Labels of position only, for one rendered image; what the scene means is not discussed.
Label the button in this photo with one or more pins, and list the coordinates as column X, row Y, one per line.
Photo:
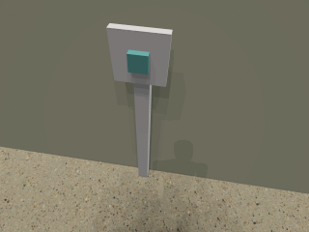
column 138, row 61

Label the panel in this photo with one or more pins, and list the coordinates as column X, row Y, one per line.
column 157, row 41

